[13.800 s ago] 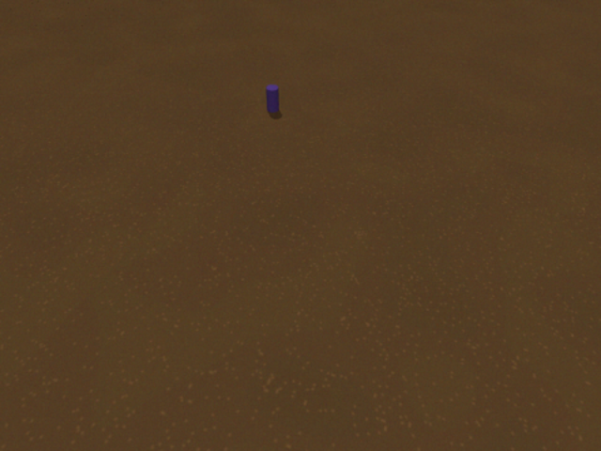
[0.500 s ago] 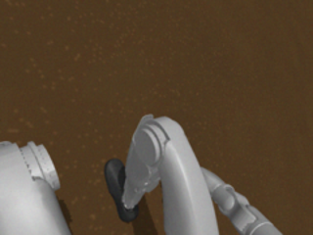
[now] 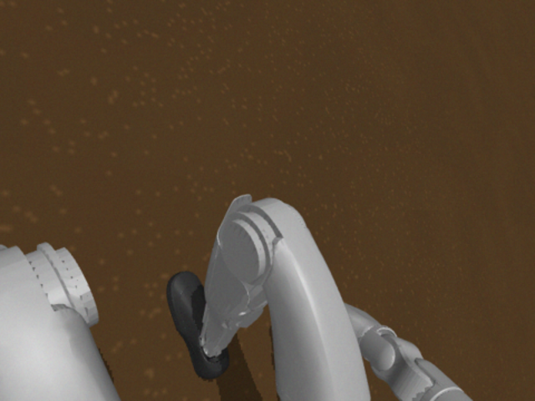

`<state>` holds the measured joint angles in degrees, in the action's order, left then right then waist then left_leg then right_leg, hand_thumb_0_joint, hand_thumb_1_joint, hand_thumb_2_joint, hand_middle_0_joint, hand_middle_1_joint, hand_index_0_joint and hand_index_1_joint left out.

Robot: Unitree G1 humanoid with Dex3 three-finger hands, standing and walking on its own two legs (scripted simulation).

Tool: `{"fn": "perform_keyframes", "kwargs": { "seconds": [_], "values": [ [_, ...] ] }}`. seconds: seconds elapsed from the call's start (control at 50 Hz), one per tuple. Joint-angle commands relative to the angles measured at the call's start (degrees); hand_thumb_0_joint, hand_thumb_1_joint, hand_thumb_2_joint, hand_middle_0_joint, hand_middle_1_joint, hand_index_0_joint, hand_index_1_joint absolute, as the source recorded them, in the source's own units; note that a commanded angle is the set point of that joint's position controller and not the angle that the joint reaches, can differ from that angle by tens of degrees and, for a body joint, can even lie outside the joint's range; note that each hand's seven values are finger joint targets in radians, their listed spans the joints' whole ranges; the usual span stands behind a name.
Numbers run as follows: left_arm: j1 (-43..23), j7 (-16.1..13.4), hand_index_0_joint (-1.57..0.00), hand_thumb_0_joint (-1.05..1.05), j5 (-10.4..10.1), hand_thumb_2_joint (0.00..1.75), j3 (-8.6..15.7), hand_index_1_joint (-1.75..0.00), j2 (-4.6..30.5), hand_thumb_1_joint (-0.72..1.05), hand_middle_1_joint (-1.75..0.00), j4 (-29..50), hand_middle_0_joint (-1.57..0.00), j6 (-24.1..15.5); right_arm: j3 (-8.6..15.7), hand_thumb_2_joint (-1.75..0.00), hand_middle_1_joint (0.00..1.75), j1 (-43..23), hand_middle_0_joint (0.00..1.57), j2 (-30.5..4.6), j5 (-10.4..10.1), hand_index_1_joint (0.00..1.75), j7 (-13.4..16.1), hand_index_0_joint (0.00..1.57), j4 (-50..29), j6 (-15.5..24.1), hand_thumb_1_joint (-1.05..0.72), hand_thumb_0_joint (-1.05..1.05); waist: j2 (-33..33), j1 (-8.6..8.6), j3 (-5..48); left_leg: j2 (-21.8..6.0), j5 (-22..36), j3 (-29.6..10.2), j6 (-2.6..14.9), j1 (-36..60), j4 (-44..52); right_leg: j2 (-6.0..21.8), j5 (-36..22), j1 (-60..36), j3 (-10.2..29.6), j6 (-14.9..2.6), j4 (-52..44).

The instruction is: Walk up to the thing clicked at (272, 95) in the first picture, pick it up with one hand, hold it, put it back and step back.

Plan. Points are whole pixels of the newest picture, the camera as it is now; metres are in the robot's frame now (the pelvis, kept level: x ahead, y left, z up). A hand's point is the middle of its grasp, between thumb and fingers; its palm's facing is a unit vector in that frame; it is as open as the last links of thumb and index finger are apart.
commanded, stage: close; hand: left
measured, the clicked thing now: out of the picture +0.47 +0.30 -0.21
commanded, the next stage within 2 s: settle in 0.72 s
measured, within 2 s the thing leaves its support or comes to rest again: leaves its support in 1.00 s
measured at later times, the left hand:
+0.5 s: hand out of the picture +0.44 +0.31 -0.17, palm faces +0.37 -0.93 -0.01, open 11.7 cm
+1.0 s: hand out of the picture +0.45 +0.31 -0.17, palm faces +0.37 -0.93 +0.00, open 10.9 cm
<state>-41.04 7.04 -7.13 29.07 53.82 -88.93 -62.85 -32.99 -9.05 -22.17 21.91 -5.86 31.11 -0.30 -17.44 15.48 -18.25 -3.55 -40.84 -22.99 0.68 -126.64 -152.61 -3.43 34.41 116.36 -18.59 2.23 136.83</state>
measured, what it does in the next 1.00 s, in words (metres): stands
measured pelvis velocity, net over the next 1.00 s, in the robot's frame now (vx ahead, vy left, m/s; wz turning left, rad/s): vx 0.00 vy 0.00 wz -0.01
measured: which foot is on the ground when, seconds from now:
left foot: down 0.00-1.00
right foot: down 0.00-1.00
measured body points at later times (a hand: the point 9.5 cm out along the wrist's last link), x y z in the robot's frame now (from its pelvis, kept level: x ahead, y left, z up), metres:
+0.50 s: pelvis +0.00 +0.00 +0.01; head +0.23 +0.20 +0.33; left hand +0.42 +0.36 -0.17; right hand +0.18 -0.23 -0.02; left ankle +0.08 +0.12 -0.25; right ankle +0.14 -0.11 -0.25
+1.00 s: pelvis +0.00 +0.00 +0.01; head +0.23 +0.21 +0.33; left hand +0.42 +0.36 -0.17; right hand +0.17 -0.24 -0.02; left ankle +0.08 +0.12 -0.25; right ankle +0.14 -0.11 -0.25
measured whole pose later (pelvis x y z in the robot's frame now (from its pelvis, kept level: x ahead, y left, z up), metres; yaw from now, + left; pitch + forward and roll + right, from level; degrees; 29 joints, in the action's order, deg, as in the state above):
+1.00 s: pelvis +0.00 +0.00 +0.01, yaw +0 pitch +12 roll -19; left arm -44.3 2.8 -4.5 26.0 55.0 -88.1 -61.4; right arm -32.8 -10.9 -20.7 22.3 -6.1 31.9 -2.3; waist -17.6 15.6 -17.9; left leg -3.5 -41.0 -23.1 0.8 -126.5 -150.9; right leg -3.7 34.6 115.9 -18.8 2.4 134.8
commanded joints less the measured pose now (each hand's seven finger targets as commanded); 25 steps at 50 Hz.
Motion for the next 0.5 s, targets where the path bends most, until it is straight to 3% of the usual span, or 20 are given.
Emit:
{"fn": "perform_keyframes", "kwargs": {
  "seconds": [0.0, 0.04, 0.08, 0.16, 0.18, 0.3, 0.48],
  "values": [
    [-12.8, -1.3, -0.05, 0.00, 1.0, 0.18, 0.0, -0.10, 9.4, -0.47, -0.09, 7.7, -0.06, -4.9, 7.2, -0.90, 0.30, 0.6, 0.20, -21.1, 0.4, 0.30, 1.0, 0.20, 0.2, -0.8, -0.89, 0.00, 35.7, 8.35, 28.9, -2.8, 7.7, 4.0, -2.38, 23.5, 19.9, -2.8, -9.6, -13.1, -3.0, -2.07, -9.2],
    [-13.0, -1.6, -0.05, 0.00, 1.7, 0.18, -1.0, -0.09, 9.0, -0.43, -0.08, 7.9, -0.06, -5.1, 7.0, -0.90, 0.30, 0.1, 0.20, -20.9, 0.5, 0.30, 1.0, 0.20, 0.4, -1.0, -0.89, 0.00, 36.1, 8.66, 28.2, -2.9, 8.0, 3.8, -2.44, 23.9, 20.1, -2.7, -9.8, -12.5, -3.1, -2.08, -9.1],
    [-13.0, -1.8, -0.21, 0.00, 2.0, 0.27, -0.9, -0.21, 9.6, -0.27, -0.21, 8.2, -0.21, -5.3, 7.1, -0.90, 0.30, -0.2, 0.20, -21.2, 0.6, 0.30, 1.0, 0.20, 0.4, -1.2, -0.88, 0.00, 36.3, 8.73, 28.7, -3.1, 8.5, 3.4, -2.58, 25.0, 20.1, -2.7, -10.1, -12.2, -3.2, -2.06, -8.9],
    [-14.2, -3.0, -0.29, 0.00, 1.2, 0.35, -0.4, -0.29, 9.2, -0.10, -0.29, 8.3, -0.30, -5.5, 7.0, -0.90, 0.30, -0.3, 0.20, -21.2, 0.7, 0.30, 0.8, 0.20, 0.4, -1.4, -0.88, 0.00, 36.1, 8.76, 29.5, -2.9, 8.3, 3.6, -2.44, 24.8, 19.8, -2.9, -10.2, -13.0, -3.1, -1.99, -9.4],
    [-14.4, -3.2, -0.30, 0.00, 1.3, 0.37, -0.8, -0.30, 8.3, -0.06, -0.30, 8.0, -0.31, -5.4, 7.1, -0.90, 0.30, -0.4, 0.20, -21.2, 0.8, 0.30, 0.8, 0.20, 0.5, -1.4, -0.88, 0.00, 36.0, 9.42, 29.0, -3.0, 8.5, 3.3, -2.44, 25.2, 20.0, -2.8, -10.3, -12.8, -3.2, -1.94, -9.4],
    [-14.6, -3.7, -0.38, 0.00, 2.9, 0.47, -2.7, -0.39, 8.0, 0.11, -0.37, 6.8, -0.40, -4.5, 6.9, -0.90, 0.30, -0.6, 0.20, -20.4, 0.7, 0.30, 0.7, 0.20, 0.6, -2.2, -0.87, 0.00, 35.0, 9.57, 28.1, -2.8, 7.8, 3.6, -2.21, 23.7, 20.3, -2.9, -9.7, -12.6, -3.0, -2.10, -10.1],
    [-16.3, -5.2, -0.53, 0.00, 2.2, 0.60, -2.5, -0.53, 7.1, 0.26, -0.53, 6.4, -0.55, -4.5, 6.9, -0.89, 0.30, -0.9, 0.20, -20.1, 0.8, 0.30, 0.5, 0.20, 0.4, -2.2, -0.86, 0.00, 33.2, 9.80, 28.9, -2.5, 5.9, 3.8, -1.72, 22.8, 20.1, -3.3, -8.7, -13.0, -2.9, -2.00, -11.5]
  ]
}}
